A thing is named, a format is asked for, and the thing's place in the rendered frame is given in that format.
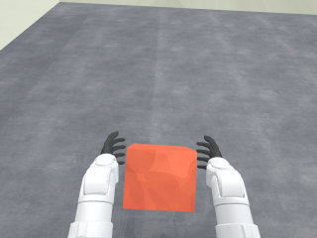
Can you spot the left robot forearm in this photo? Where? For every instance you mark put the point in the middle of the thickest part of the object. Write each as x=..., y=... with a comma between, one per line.
x=96, y=199

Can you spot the robot left hand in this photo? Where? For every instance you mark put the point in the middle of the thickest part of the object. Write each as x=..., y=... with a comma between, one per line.
x=108, y=147

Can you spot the carton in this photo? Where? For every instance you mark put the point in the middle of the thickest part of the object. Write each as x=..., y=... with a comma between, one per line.
x=160, y=177

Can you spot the right robot forearm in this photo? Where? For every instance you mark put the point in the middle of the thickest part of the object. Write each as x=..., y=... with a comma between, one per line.
x=232, y=208

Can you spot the robot right hand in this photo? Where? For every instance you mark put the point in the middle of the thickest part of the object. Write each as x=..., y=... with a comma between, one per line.
x=213, y=153

